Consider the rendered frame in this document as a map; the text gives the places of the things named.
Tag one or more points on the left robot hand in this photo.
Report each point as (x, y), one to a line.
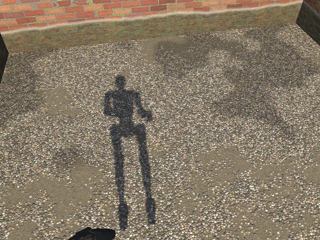
(94, 234)

